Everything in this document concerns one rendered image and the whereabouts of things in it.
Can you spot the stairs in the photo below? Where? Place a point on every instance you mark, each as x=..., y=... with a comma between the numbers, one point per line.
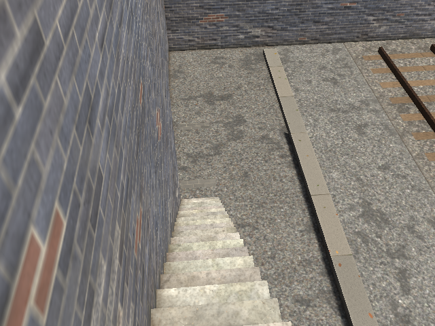
x=209, y=278

